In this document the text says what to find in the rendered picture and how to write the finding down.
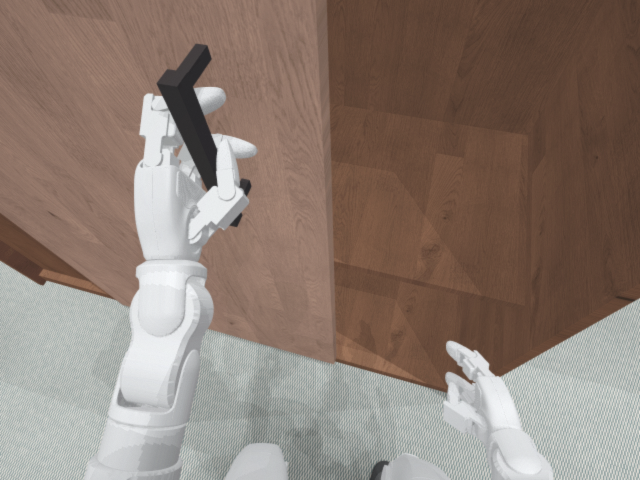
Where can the robot right shin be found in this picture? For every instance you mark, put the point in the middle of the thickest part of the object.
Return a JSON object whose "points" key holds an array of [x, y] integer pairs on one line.
{"points": [[405, 455]]}

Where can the robot right forearm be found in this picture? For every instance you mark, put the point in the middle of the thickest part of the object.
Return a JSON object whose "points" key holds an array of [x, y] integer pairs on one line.
{"points": [[512, 455]]}

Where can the handle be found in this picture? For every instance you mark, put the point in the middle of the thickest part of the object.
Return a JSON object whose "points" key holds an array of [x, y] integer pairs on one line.
{"points": [[176, 87]]}

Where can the wardrobe door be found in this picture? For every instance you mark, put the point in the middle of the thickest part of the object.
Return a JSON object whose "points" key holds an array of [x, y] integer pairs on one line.
{"points": [[73, 76], [22, 242]]}

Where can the right robot hand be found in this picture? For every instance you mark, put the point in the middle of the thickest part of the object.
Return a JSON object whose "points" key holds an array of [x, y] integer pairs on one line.
{"points": [[486, 406]]}

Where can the right robot thigh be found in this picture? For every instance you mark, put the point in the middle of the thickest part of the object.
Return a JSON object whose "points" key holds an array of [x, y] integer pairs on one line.
{"points": [[410, 468]]}

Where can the robot left forearm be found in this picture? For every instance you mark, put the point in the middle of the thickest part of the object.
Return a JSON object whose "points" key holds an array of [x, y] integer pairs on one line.
{"points": [[154, 392]]}

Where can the left robot hand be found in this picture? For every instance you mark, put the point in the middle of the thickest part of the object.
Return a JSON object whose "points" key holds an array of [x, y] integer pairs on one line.
{"points": [[166, 194]]}

